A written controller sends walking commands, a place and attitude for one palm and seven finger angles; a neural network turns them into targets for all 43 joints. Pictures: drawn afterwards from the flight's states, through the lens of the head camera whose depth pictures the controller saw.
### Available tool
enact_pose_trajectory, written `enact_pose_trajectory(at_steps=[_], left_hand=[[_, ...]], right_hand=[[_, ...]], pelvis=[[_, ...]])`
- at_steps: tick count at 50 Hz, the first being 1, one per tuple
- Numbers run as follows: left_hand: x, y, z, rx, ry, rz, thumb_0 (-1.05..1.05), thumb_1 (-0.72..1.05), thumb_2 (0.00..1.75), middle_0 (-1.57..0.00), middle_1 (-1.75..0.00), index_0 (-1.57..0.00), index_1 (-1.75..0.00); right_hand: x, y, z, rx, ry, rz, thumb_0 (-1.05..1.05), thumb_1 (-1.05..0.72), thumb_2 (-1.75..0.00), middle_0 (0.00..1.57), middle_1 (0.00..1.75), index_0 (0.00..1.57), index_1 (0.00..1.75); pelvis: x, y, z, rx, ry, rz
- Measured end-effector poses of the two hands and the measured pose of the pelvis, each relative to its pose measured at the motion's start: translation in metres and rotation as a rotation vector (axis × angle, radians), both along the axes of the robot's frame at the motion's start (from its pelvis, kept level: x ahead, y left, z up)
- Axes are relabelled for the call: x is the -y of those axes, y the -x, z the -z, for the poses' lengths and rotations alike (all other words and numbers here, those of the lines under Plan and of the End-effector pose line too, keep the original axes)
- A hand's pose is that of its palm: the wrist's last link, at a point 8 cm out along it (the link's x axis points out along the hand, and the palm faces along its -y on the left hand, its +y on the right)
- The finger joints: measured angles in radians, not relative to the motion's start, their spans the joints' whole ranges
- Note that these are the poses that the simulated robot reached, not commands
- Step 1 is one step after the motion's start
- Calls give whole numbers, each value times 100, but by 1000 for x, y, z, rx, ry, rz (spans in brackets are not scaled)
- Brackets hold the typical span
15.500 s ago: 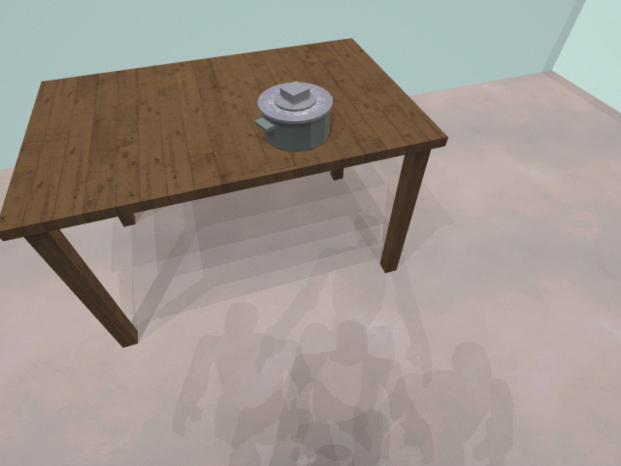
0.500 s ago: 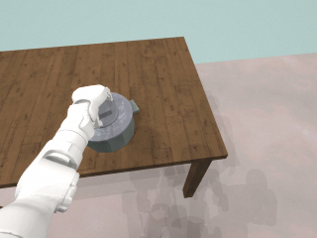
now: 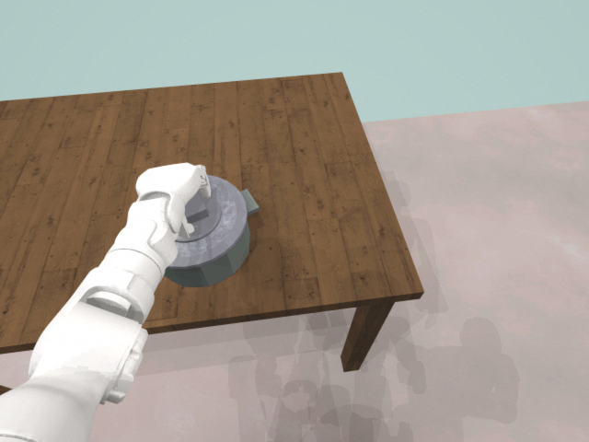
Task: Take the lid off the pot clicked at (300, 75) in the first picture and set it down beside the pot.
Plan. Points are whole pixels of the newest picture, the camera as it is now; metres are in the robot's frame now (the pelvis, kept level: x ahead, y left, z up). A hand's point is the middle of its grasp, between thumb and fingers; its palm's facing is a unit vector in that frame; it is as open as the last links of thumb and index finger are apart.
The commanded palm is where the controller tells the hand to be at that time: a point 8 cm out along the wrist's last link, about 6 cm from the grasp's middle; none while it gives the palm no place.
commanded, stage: close the fingers and squeeze the knob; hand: left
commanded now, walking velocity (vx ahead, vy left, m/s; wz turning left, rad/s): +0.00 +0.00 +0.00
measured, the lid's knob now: (186, 208) +0.48 +0.16 +0.01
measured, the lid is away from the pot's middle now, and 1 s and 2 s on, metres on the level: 0.00 0.00 0.00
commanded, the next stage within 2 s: lift the lid straight up in 0.72 s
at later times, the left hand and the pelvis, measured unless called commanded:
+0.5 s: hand (181, 215) +0.45 +0.16 +0.03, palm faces -0.35 -0.09 -0.93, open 8.8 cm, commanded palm +0.44 +0.16 +0.08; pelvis +0.00 +0.00 +0.00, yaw +0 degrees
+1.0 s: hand (181, 216) +0.45 +0.16 +0.03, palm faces -0.35 -0.10 -0.93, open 8.7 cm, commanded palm +0.44 +0.17 +0.10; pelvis +0.00 +0.00 +0.00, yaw +0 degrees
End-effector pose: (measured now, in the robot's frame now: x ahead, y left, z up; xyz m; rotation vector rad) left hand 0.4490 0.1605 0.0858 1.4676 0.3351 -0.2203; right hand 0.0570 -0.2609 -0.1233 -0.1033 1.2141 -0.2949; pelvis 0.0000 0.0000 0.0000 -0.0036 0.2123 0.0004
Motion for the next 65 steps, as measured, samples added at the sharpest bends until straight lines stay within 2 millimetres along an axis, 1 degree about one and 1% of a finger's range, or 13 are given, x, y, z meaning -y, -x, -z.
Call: enact_pose_trajectory(at_steps=[9,18,27,43,49,56,65], left_hand=[[0,-2,0,-8,0,0,-1,13,87,-51,-93,-52,-93],[0,-1,1,-5,1,5,-1,15,86,-50,-93,-51,-92],[0,0,1,-3,-1,3,-1,17,86,-49,-92,-50,-92],[1,2,1,-8,-3,3,-1,19,84,-47,-91,-48,-91],[0,3,-1,-6,2,4,-1,21,83,-47,-90,-48,-91],[-1,2,-7,-6,-1,1,-2,21,82,-48,-89,-49,-92],[-6,7,-19,-9,-17,-7,0,19,82,-49,-89,-51,-91]], right_hand=[[2,-7,-1,9,7,-7,0,-91,-90,20,29,20,30],[0,-9,-1,7,6,-11,0,-91,-90,20,29,20,30],[-2,-5,0,5,1,-5,0,-91,-90,20,29,20,30],[-1,8,0,-14,13,7,0,-91,-90,20,29,20,30],[-1,9,0,-12,13,13,0,-91,-90,20,29,20,30],[-1,5,-1,2,15,12,0,-91,-90,20,29,20,30],[-5,-9,1,31,-2,-17,0,-91,-90,20,29,20,30]], pelvis=[[0,-2,0,-3,0,-1],[0,-2,0,-2,1,-4],[-1,-1,0,0,1,-2],[-2,3,0,2,1,-1],[-2,2,-1,8,2,-1],[-2,1,-2,14,2,-7],[-2,1,-3,33,1,-18]])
